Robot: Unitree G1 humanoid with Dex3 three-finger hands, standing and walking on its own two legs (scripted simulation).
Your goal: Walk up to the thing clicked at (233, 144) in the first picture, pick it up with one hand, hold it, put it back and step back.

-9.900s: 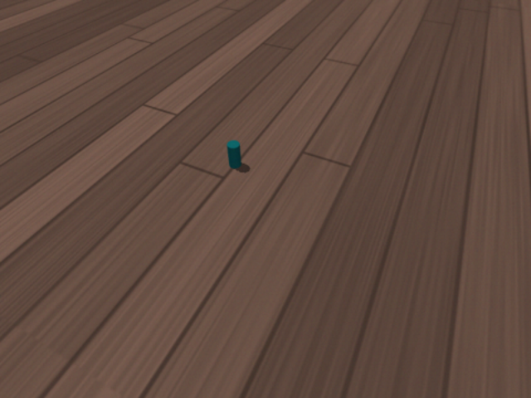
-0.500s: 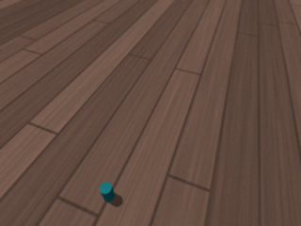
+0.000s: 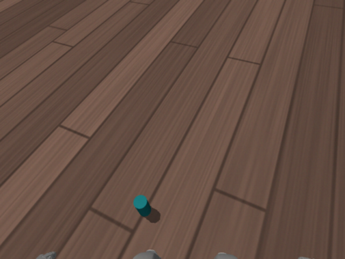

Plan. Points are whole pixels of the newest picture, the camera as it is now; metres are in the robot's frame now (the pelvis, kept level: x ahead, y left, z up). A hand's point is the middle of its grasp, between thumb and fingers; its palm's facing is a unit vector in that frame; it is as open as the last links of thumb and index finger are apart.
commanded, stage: walk up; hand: left
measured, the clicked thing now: (142, 206) +0.45 +0.21 -0.67
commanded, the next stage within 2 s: none
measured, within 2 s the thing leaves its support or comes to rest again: neither
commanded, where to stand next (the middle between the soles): +0.11 +0.02 m, yaw +0 degrees
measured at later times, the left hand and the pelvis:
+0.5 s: hand out of the picture -0.04 +0.27 -0.11, palm faces -0.01 -0.91 -0.42, open 7.4 cm; pelvis -0.01 -0.01 +0.03, yaw -1 degrees
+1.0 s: hand out of the picture +0.05 +0.27 -0.13, palm faces -0.04 -0.87 -0.50, open 7.4 cm; pelvis -0.04 -0.01 +0.00, yaw -3 degrees
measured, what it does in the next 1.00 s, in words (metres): steps on the spot: right foot, then left foot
